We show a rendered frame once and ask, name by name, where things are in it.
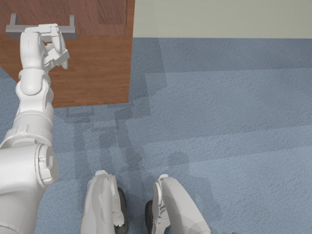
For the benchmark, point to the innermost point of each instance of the drawer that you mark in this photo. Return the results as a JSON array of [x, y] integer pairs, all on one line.
[[92, 17]]

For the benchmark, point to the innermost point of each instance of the handle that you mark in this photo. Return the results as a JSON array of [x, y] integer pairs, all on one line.
[[14, 30]]

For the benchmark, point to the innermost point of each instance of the left robot forearm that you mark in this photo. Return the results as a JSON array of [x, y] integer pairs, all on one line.
[[34, 119]]

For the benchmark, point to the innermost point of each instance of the left robot thigh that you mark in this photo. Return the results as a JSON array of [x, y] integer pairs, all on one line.
[[97, 215]]

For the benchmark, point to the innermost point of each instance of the cabinet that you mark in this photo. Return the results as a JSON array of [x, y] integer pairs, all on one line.
[[98, 67]]

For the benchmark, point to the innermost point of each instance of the robot left hand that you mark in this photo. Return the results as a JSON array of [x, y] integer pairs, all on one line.
[[33, 50]]

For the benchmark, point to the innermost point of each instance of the left robot shin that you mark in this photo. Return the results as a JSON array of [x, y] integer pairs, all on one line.
[[118, 217]]

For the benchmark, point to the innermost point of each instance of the robot left upper arm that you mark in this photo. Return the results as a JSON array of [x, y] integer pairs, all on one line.
[[25, 173]]

